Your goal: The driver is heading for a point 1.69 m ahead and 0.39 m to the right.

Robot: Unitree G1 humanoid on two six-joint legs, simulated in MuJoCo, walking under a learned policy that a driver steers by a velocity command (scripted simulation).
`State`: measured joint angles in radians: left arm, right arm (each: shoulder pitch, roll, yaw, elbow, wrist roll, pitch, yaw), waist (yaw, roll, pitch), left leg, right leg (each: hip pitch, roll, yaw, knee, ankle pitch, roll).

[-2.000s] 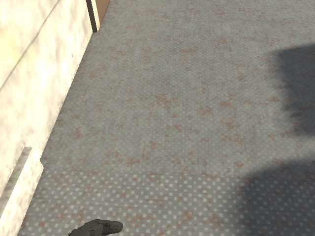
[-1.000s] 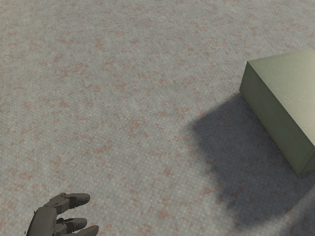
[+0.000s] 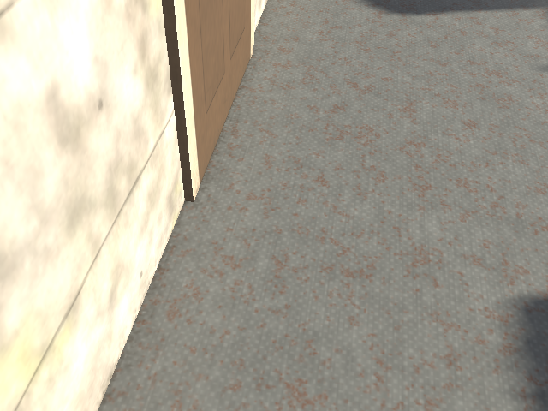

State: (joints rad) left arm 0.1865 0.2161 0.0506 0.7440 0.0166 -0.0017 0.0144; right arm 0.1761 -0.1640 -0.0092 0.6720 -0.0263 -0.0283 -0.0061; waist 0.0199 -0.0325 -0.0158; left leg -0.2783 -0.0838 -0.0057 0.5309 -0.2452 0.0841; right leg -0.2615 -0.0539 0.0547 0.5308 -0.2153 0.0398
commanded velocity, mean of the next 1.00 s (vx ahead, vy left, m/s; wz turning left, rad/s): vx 0.00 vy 0.00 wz -0.39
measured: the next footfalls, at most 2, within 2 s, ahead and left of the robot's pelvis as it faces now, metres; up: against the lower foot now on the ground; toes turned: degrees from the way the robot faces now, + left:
left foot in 0.66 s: +0.05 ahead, +0.11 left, +0.00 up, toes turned -26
right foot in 0.98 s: -0.04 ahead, -0.12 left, +0.00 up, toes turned -26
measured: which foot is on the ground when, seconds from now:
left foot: down 0.00-0.28, up 0.30-0.64, down 0.66-1.00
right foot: down 0.00-0.66, up 0.68-0.96, down 0.98-1.00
